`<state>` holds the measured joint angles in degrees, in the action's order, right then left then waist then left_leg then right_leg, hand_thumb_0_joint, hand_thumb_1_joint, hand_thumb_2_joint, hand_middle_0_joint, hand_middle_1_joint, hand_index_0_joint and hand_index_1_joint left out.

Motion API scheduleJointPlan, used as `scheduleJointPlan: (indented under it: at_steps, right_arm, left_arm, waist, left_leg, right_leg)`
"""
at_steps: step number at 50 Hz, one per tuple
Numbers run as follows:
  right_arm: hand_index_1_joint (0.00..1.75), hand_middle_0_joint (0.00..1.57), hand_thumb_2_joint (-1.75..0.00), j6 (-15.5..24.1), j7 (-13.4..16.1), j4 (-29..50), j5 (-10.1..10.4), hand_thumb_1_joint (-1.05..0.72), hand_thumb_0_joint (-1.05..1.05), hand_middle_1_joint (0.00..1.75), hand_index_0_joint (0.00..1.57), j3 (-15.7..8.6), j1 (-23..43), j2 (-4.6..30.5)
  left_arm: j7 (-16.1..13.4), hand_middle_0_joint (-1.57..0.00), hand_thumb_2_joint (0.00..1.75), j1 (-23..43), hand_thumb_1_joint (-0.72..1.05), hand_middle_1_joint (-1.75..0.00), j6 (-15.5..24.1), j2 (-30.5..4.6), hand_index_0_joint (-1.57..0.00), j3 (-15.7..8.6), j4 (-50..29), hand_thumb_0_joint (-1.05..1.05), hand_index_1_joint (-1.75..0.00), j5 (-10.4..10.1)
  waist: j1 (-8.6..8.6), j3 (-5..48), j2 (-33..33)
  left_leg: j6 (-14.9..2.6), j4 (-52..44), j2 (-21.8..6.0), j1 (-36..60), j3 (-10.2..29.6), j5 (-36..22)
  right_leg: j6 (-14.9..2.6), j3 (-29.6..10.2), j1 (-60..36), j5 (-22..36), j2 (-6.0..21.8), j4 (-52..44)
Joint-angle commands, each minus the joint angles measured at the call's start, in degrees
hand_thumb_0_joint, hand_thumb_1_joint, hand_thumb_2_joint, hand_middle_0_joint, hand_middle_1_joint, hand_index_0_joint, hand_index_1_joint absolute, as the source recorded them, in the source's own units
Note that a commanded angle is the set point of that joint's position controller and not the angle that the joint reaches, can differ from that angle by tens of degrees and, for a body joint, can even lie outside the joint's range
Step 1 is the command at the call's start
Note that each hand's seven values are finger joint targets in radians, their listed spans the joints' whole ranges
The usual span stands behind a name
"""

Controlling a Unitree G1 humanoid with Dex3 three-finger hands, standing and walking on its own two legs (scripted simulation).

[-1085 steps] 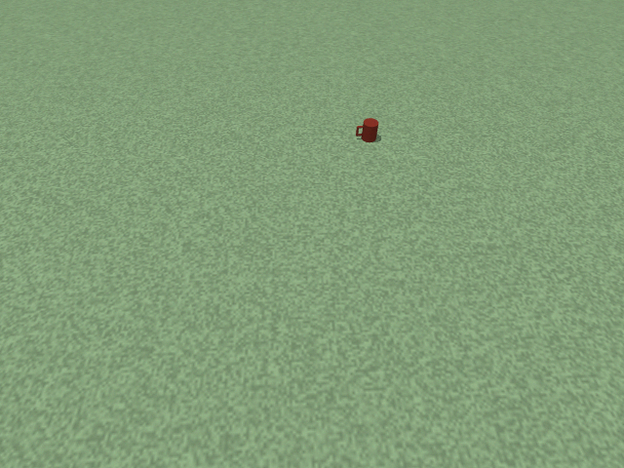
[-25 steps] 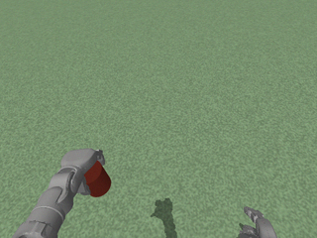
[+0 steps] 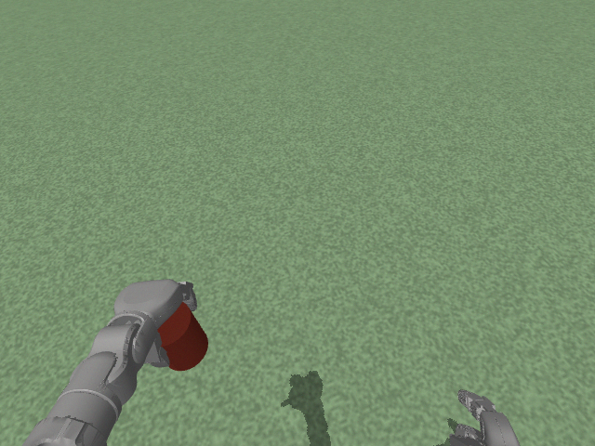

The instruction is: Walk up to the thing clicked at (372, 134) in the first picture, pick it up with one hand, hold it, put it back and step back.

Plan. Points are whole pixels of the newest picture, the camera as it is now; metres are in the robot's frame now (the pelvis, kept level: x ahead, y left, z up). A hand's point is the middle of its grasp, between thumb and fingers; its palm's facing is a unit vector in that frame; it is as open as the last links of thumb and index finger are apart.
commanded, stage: crouch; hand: left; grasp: from above
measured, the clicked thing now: (165, 339) +0.29 +0.23 -0.09
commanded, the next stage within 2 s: none
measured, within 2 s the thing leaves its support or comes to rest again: neither
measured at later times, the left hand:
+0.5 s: hand (173, 349) +0.29 +0.23 -0.12, palm faces -0.48 -0.01 -0.88, open 10.3 cm
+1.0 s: hand (209, 362) +0.35 +0.23 -0.37, palm faces -0.45 +0.01 -0.89, open 10.3 cm
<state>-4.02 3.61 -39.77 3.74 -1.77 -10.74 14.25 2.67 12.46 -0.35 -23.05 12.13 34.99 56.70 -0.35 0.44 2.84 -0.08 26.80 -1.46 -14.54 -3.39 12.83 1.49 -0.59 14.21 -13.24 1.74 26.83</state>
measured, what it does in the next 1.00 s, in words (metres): lowers itself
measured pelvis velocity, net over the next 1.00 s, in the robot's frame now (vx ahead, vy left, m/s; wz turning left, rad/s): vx -0.06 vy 0.01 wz -0.01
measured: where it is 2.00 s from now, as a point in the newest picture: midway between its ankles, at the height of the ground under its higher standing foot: outside the picture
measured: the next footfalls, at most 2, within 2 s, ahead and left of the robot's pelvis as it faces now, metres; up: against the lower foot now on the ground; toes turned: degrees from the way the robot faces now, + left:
none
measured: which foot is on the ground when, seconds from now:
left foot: down 0.00-1.00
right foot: down 0.00-1.00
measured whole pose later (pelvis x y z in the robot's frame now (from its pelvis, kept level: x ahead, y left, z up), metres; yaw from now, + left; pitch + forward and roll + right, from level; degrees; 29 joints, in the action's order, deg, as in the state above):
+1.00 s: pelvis -0.06 +0.01 -0.23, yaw -1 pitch +33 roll -4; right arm 1.2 0.6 -43.8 -3.4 -3.2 -14.0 13.0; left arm -21.1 40.3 2.6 -25.6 1.9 71.6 67.0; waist 9.6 11.8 3.2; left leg -1.4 97.0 -2.7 -95.7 0.6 34.6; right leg 2.2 0.3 92.9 -34.9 1.3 94.7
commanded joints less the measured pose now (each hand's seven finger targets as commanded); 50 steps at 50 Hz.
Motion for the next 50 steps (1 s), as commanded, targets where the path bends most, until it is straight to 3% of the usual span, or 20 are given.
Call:
scheduleJointPlan:
  at_steps: [1,5,6,13,18,23,27,31,34,35,37,39,41,44,46,50]
  right_arm:
    - [0.30,0.20,-0.90,2.08,0.30,7.44,-0.10,-0.91,0.00,0.30,0.20,-2.48,4.41,7.67]
    - [0.30,0.20,-0.91,2.01,0.20,7.70,-0.03,-0.90,0.00,0.30,0.20,-2.48,4.71,7.56]
    - [0.30,0.20,-0.89,2.11,0.15,7.56,-0.09,-0.88,0.00,0.30,0.20,-2.49,4.55,7.49]
    - [0.30,0.20,-0.90,1.38,-0.10,7.30,-0.45,-0.90,0.00,0.30,0.20,-2.63,3.87,7.49]
    - [0.30,0.20,-0.90,0.89,-0.70,5.95,-1.55,-0.90,0.00,0.30,0.20,-2.98,1.67,7.87]
    - [0.30,0.20,-0.90,1.40,-1.94,3.06,-3.05,-0.90,0.00,0.30,0.20,-4.30,-2.89,9.00]
    - [0.30,0.20,-0.90,2.17,-2.60,2.91,-3.87,-0.90,0.00,0.30,0.20,-5.10,-5.40,9.53]
    - [0.30,0.20,-0.90,3.25,-2.32,2.47,-4.66,-0.90,0.00,0.30,0.20,-5.46,-6.83,10.03]
    - [0.30,0.20,-0.90,4.14,-1.95,1.83,-5.17,-0.90,0.00,0.30,0.20,-5.66,-7.78,9.96]
    - [0.30,0.20,-0.90,4.46,-1.80,1.51,-5.40,-0.90,0.00,0.30,0.20,-5.74,-8.04,10.31]
    - [0.30,0.20,-0.90,4.75,-1.62,1.57,-5.62,-0.90,0.00,0.30,0.20,-5.87,-8.34,10.52]
    - [0.30,0.20,-0.90,4.95,-1.57,1.10,-5.95,-0.90,0.00,0.30,0.20,-5.94,-8.51,10.49]
    - [0.30,0.20,-0.90,5.27,-1.48,0.44,-6.23,-0.90,0.00,0.30,0.20,-5.89,-8.90,10.69]
    - [0.30,0.20,-0.90,5.88,-1.77,0.23,-6.82,-0.90,0.00,0.30,0.20,-5.68,-8.78,10.82]
    - [0.30,0.20,-0.90,6.29,-2.01,0.08,-7.06,-0.90,0.00,0.30,0.20,-5.75,-8.84,11.07]
    - [0.30,0.20,-0.90,7.25,-2.85,-0.43,-7.58,-0.90,0.00,0.30,0.20,-5.45,-9.56,11.71]
  left_arm:
    - [-2.91,-0.98,0.88,23.39,0.54,-0.72,0.64,-13.21,-0.96,-6.89,-13.17,0.00,-0.73,0.32]
    - [-3.01,-0.96,0.88,21.11,0.62,-0.79,0.39,-12.46,-1.00,-7.13,-11.26,0.00,-0.76,0.03]
    - [-2.90,-0.88,0.82,21.22,0.54,-0.75,0.47,-11.95,-0.92,-6.63,-11.30,0.00,-0.71,0.27]
    - [-4.86,-0.97,0.85,17.70,0.53,-0.69,1.94,-10.04,-0.96,-5.92,-4.96,0.00,-0.71,1.57]
    - [-11.14,-0.99,0.87,22.60,0.55,-0.69,4.36,-9.91,-0.96,-6.57,2.40,0.00,-0.71,4.01]
    - [-18.42,-1.01,0.91,31.77,0.57,-0.71,5.22,-8.79,-0.98,-5.94,9.66,0.00,-0.73,7.32]
    - [-23.45,-1.03,0.90,35.14,0.63,-0.73,5.25,-9.46,-1.02,-6.86,16.86,0.00,-0.74,10.11]
    - [-26.70,-1.02,0.88,39.03,0.64,-0.74,4.01,-11.37,-1.03,-8.58,21.17,0.00,-0.74,10.49]
    - [-27.40,-1.03,0.91,39.75,0.62,-0.72,3.22,-10.35,-1.02,-8.31,24.50,0.00,-0.74,9.74]
    - [-27.67,-1.03,0.92,42.04,0.62,-0.72,3.13,-12.89,-1.02,-9.75,22.54,0.00,-0.74,9.75]
    - [-27.67,-1.03,0.90,42.11,0.64,-0.72,2.43,-13.24,-1.03,-10.16,23.37,0.00,-0.73,9.65]
    - [-27.39,-1.04,0.92,42.21,0.64,-0.73,1.84,-12.12,-1.03,-9.98,25.18,0.00,-0.74,9.34]
    - [-27.38,-1.02,0.91,43.99,0.62,-0.73,1.64,-15.42,-1.01,-11.73,25.55,0.00,-0.74,9.75]
    - [-26.60,-1.01,0.93,45.45,0.60,-0.73,1.94,-14.41,-1.00,-11.75,27.69,0.00,-0.74,9.54]
    - [-26.45,-0.99,0.90,46.94,0.58,-0.73,2.57,-15.95,-0.99,-12.69,27.44,0.00,-0.73,10.03]
    - [-25.98,-1.00,0.91,50.85,0.60,-0.71,4.26,-15.70,-0.99,-12.61,27.07,0.00,-0.72,10.89]
  waist:
    - [0.10,15.20,0.28]
    - [-0.34,14.64,-0.66]
    - [-0.16,14.81,-1.23]
    - [0.83,10.85,-3.68]
    - [2.59,10.37,-4.78]
    - [5.09,19.21,-1.46]
    - [5.48,23.87,0.40]
    - [5.84,29.48,2.00]
    - [6.74,33.01,2.22]
    - [6.18,36.11,3.77]
    - [6.32,40.08,4.05]
    - [7.02,39.74,5.04]
    - [7.25,40.82,3.97]
    - [8.51,39.22,4.73]
    - [8.49,41.33,5.04]
    - [10.54,43.75,7.08]
  left_leg:
    - [-0.34,-2.68,1.58,8.66,1.33,-12.97]
    - [-0.42,-2.79,1.74,8.37,1.30,-12.70]
    - [-0.46,-2.64,1.62,8.27,1.29,-12.71]
    - [-0.55,-1.63,2.07,5.21,1.30,-10.70]
    - [-0.44,3.54,2.42,-1.02,1.36,-6.09]
    - [0.29,16.92,1.95,-9.42,1.60,-5.39]
    - [0.32,26.66,1.77,-20.81,1.89,-1.02]
    - [-0.02,34.50,1.56,-29.86,2.64,1.50]
    - [-0.36,39.88,1.43,-36.96,3.13,5.11]
    - [-0.36,42.13,1.21,-38.03,3.41,4.52]
    - [-0.28,45.23,0.98,-39.78,4.24,3.72]
    - [-0.14,47.47,0.73,-42.36,4.92,4.68]
    - [-0.35,50.26,0.78,-47.06,5.07,6.93]
    - [-0.26,53.56,0.62,-52.21,6.02,12.51]
    - [-0.33,56.16,0.77,-54.37,6.26,14.15]
    - [0.19,60.51,0.42,-55.96,8.87,14.90]
  right_leg:
    - [-2.19,1.11,-1.72,10.85,-3.00,-3.06]
    - [-2.14,1.27,-2.04,10.34,-2.87,-3.48]
    - [-2.15,1.28,-2.03,10.45,-2.96,-3.19]
    - [-1.99,1.14,0.99,8.86,-2.60,-2.83]
    - [-1.92,1.09,7.95,5.01,-2.21,1.30]
    - [-2.20,0.78,20.37,4.94,-2.33,13.38]
    - [-2.59,1.11,30.27,0.95,-2.35,22.80]
    - [-2.91,1.77,38.42,-1.49,-2.63,31.27]
    - [-3.20,2.09,44.31,-4.59,-2.68,36.93]
    - [-3.29,2.22,46.17,-4.22,-2.75,39.56]
    - [-3.66,2.89,49.14,-4.05,-2.96,43.96]
    - [-3.78,3.30,53.71,-5.18,-2.77,46.88]
    - [-3.74,3.44,55.90,-6.78,-2.85,49.52]
    - [-3.86,3.74,63.76,-11.73,-2.53,53.42]
    - [-3.96,3.94,66.13,-13.14,-2.47,56.10]
    - [-3.92,4.98,75.07,-14.82,-2.08,62.16]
